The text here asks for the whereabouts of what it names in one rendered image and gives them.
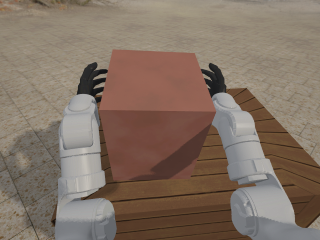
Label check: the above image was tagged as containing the robot right hand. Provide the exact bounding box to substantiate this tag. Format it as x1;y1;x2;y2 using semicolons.
201;63;227;98

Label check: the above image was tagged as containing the right robot forearm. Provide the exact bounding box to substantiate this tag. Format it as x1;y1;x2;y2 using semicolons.
211;92;295;220

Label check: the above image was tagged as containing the robot right upper arm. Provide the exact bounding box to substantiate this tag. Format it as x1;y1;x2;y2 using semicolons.
230;184;320;240

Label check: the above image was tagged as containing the left robot forearm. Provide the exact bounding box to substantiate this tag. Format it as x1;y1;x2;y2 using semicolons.
54;94;106;240

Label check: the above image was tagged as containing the pedestal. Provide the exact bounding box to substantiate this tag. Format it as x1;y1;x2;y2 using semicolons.
51;88;320;240

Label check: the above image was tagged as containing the carton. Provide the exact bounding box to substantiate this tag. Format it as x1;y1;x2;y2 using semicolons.
99;49;217;181

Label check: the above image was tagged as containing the robot left hand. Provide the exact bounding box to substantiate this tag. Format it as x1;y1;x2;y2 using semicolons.
76;62;108;103

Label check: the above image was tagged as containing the robot left upper arm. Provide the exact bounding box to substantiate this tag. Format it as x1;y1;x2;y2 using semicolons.
55;198;117;240

